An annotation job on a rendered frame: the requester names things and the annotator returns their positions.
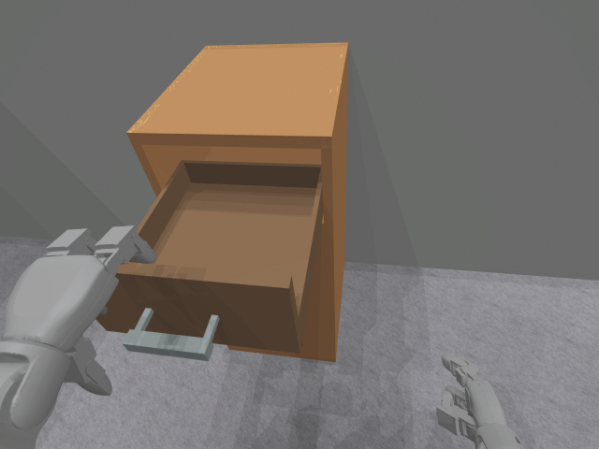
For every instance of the cabinet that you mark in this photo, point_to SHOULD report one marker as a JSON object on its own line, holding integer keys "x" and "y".
{"x": 267, "y": 103}

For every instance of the right robot forearm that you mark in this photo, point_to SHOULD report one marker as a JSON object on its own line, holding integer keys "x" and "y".
{"x": 497, "y": 436}

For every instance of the right robot hand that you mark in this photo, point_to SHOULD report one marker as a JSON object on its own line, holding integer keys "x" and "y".
{"x": 463, "y": 413}

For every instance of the left robot forearm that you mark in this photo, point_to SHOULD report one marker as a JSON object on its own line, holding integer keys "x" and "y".
{"x": 31, "y": 375}

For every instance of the left robot hand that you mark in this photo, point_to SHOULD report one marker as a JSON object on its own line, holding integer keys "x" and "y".
{"x": 59, "y": 296}

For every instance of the handle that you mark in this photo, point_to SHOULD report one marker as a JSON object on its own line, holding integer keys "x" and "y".
{"x": 141, "y": 341}

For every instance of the drawer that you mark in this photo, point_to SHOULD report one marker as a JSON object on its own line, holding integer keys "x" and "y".
{"x": 233, "y": 239}

